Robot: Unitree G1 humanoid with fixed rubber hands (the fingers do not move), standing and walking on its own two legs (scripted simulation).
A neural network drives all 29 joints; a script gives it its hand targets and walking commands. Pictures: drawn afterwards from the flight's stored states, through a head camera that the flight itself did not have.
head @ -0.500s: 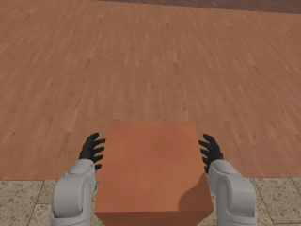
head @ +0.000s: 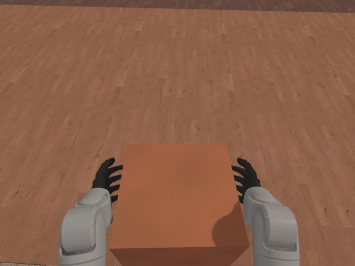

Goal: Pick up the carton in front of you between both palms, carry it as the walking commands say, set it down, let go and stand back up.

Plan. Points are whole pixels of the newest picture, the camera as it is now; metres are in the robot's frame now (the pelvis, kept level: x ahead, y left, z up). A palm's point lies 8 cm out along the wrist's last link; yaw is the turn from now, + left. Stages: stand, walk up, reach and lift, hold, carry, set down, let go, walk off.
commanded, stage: carry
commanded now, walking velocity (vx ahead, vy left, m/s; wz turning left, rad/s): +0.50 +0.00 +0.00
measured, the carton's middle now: (176, 213) +0.25 +0.01 +0.00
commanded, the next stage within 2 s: none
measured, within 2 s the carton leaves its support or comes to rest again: neither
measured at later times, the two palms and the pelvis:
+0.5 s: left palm (118, 51) +0.69 +0.19 +0.15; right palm (217, 53) +0.67 -0.11 +0.16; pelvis +0.30 +0.06 -0.01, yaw -2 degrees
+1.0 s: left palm (133, 14) +1.00 +0.18 +0.15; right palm (207, 13) +1.02 -0.12 +0.15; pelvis +0.61 +0.01 +0.01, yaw +0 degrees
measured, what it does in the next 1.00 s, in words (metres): walks ahead: left foot, then right foot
